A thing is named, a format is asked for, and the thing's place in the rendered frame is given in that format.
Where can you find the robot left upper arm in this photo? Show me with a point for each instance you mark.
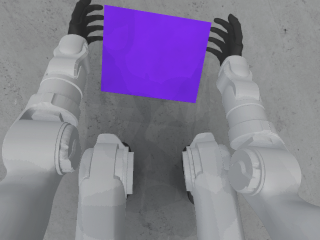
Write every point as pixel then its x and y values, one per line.
pixel 37 154

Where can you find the robot right upper arm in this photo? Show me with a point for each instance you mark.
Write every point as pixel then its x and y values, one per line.
pixel 269 180

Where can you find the robot right hand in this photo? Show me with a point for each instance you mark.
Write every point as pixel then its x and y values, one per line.
pixel 233 45

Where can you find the robot right forearm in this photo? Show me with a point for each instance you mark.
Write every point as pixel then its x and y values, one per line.
pixel 244 109

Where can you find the robot right foot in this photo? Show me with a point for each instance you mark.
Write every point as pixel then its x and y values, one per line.
pixel 188 193

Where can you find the right robot shin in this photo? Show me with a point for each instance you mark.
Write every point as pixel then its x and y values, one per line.
pixel 225 153

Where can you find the robot left hand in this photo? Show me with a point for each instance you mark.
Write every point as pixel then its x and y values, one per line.
pixel 80 20

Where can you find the robot left forearm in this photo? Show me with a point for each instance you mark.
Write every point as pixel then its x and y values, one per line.
pixel 62 87

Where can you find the carton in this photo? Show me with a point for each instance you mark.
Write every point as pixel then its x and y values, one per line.
pixel 152 55

